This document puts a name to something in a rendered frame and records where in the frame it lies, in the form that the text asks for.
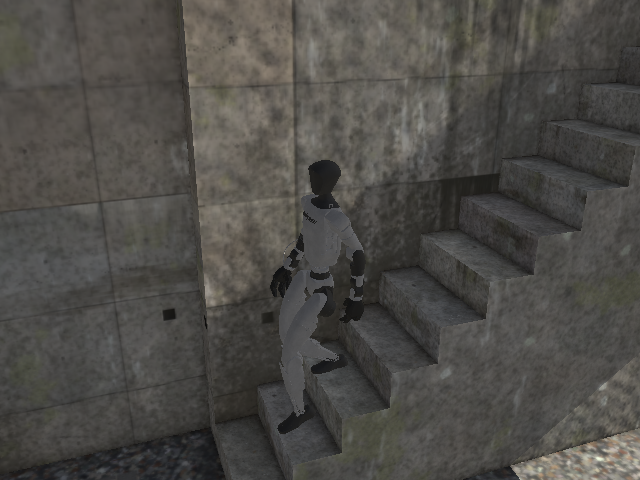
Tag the right robot upper arm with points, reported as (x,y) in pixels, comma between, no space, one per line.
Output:
(303,201)

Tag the left robot foot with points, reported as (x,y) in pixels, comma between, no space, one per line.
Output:
(293,422)

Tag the right robot forearm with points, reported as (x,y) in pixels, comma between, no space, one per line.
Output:
(295,256)

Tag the left robot upper arm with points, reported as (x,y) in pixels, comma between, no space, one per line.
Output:
(340,224)

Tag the left robot forearm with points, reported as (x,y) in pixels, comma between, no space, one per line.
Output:
(357,274)

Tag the right robot hand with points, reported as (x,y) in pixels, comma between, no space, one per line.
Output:
(282,275)

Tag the humanoid robot torso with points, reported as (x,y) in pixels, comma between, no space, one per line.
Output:
(321,247)

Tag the left robot hand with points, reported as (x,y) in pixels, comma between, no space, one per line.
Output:
(354,310)

